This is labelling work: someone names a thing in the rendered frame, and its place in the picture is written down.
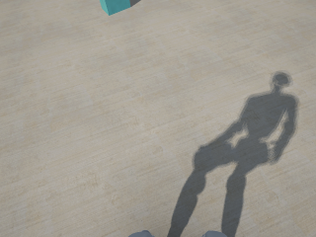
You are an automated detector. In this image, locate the carton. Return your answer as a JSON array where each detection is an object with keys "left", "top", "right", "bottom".
[{"left": 100, "top": 0, "right": 131, "bottom": 16}]

